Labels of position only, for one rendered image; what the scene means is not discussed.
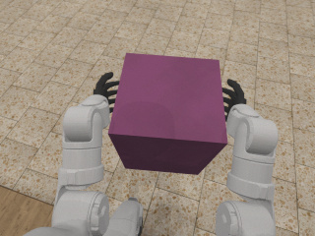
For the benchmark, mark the carton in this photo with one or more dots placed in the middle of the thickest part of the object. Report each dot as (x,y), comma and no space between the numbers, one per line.
(168,114)

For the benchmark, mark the left robot upper arm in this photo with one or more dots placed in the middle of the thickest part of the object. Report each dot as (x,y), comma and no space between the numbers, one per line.
(77,213)

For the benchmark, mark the robot left thigh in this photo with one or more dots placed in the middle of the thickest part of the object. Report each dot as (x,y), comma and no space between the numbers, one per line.
(126,219)

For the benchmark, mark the robot left shin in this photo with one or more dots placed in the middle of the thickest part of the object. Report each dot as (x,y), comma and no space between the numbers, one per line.
(135,199)

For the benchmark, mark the right robot upper arm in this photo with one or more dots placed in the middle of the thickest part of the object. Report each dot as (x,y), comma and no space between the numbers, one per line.
(236,218)

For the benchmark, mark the right robot forearm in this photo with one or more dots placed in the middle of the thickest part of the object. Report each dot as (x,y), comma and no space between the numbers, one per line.
(254,154)

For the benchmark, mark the left robot hand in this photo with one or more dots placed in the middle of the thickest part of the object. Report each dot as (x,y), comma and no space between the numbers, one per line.
(102,86)

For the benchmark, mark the left robot forearm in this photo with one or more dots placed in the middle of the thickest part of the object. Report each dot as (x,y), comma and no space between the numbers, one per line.
(82,141)

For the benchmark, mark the right robot hand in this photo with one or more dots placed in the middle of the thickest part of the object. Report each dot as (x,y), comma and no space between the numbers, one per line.
(237,96)

